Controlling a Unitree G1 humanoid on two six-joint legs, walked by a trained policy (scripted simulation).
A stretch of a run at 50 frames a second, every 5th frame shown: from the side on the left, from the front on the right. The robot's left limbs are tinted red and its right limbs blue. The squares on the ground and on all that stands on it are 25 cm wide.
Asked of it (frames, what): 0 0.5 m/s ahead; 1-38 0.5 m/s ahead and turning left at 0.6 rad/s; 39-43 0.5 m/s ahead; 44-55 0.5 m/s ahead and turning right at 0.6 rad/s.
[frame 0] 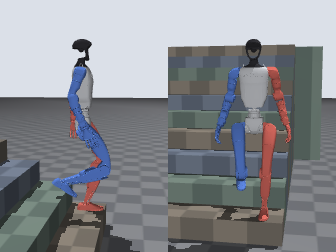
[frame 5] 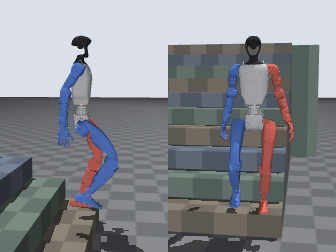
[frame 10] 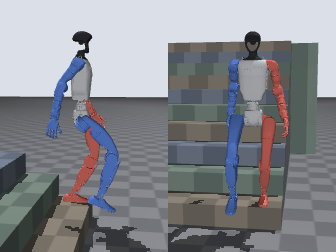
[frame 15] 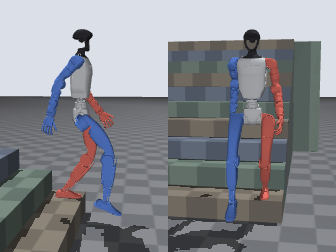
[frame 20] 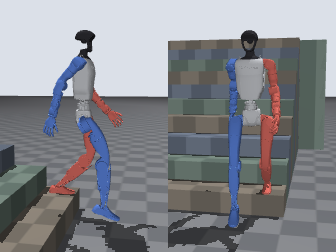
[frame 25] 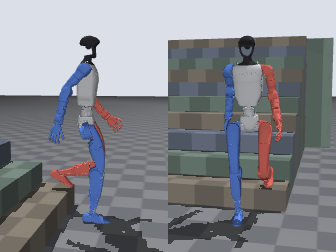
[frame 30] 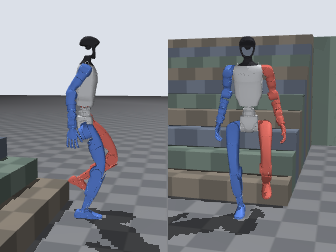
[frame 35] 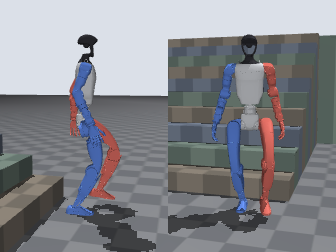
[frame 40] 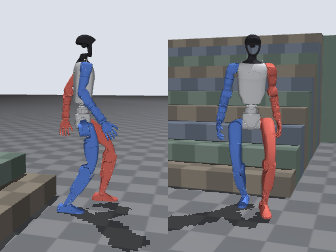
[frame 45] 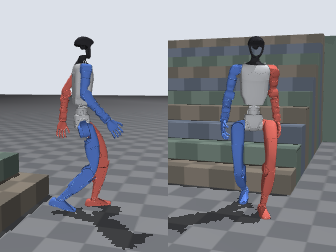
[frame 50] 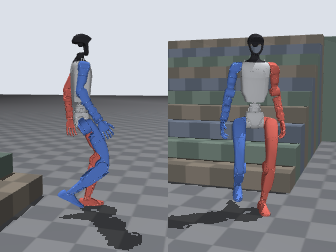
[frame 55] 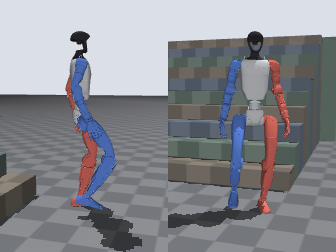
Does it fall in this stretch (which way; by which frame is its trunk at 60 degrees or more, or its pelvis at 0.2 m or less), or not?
no
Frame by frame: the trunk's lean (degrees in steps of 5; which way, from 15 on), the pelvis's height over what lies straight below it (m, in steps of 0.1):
0: 0, 0.8
5: 0, 0.7
10: 0, 0.7
15: 0, 0.7
20: 0, 0.9
25: 5, 0.8
30: 5, 0.8
35: 5, 0.8
40: 5, 0.7
45: 5, 0.7
50: 0, 0.8
55: 0, 0.8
